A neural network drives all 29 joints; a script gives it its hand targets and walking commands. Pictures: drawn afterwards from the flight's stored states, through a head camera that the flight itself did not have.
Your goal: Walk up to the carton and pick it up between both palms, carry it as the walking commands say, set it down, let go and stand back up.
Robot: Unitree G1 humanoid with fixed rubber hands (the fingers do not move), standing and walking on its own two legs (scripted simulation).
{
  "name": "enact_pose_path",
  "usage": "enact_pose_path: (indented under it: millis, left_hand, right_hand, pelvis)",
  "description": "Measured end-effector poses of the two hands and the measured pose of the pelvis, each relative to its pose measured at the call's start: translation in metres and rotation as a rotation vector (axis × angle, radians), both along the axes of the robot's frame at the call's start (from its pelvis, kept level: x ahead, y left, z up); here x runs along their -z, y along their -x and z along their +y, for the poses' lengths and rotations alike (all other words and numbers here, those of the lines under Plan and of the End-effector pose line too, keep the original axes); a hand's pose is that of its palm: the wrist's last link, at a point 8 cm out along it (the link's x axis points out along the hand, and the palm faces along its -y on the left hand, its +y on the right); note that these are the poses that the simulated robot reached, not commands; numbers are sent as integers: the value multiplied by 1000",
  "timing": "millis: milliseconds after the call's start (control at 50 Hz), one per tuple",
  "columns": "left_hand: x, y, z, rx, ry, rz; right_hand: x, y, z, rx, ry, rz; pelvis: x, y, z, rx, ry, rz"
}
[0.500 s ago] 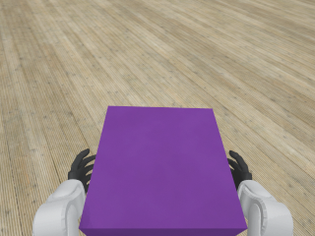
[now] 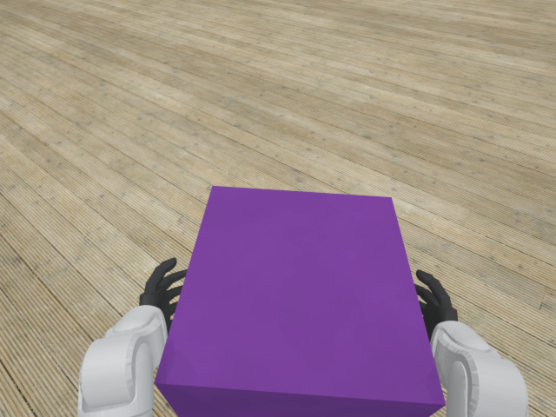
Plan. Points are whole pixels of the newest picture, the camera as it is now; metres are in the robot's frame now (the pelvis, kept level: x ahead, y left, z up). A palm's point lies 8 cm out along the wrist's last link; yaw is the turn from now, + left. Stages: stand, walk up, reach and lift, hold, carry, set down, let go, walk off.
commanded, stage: carry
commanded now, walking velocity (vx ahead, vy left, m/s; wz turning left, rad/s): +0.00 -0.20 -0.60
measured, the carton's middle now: (292, 322) +0.28 -0.01 -0.01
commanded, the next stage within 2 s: none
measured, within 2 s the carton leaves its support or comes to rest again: neither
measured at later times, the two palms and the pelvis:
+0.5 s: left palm (292, 339) +0.22 -0.01 +0.09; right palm out of the picture +0.11 -0.35 +0.12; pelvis -0.07 -0.13 +0.03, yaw -18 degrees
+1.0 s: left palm out of the picture +0.13 -0.27 +0.07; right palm out of the picture -0.07 -0.57 +0.06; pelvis -0.17 -0.28 +0.01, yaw -35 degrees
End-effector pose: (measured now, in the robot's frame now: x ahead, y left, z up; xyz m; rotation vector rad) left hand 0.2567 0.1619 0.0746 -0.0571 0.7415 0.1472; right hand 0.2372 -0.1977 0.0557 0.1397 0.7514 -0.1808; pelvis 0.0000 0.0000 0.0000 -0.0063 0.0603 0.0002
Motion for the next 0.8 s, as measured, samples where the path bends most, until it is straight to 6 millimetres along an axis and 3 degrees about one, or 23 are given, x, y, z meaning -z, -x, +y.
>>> enact_pose_path:
  millis: [80, 120, 300, 400, 540, 620, 720, 800]
  left_hand:
    - [11, 6, -43, 41, -25, 74]
    - [11, 8, -58, 54, -14, 64]
    - [0, 26, -106, 107, 74, -41]
    - [0, 39, -131, 184, 98, -17]
    - [-23, 39, -195, 315, 101, -63]
    - [-25, 40, -249, 393, 66, -51]
    - [-11, 57, -333, 460, 13, -34]
    - [6, 80, -383, 492, -38, 37]
  right_hand:
    - [16, 21, -41, 68, -55, 76]
    - [14, 31, -56, 98, -60, 67]
    - [-27, 64, -102, 155, 23, -42]
    - [-41, 99, -123, 210, 71, -19]
    - [-66, 141, -175, 308, 108, -58]
    - [-54, 168, -219, 372, 88, -44]
    - [-17, 210, -290, 440, 35, -30]
    - [9, 244, -332, 489, -34, 37]
  pelvis:
    - [-9, 12, -23, 65, -36, 10]
    - [-11, 18, -36, 87, -38, 12]
    - [-13, 36, -83, 170, -13, 14]
    - [-20, 50, -105, 238, 27, -3]
    - [-28, 73, -138, 347, 70, -19]
    - [-24, 87, -170, 397, 70, -12]
    - [-2, 105, -219, 445, 27, -10]
    - [-4, 124, -237, 498, -14, -7]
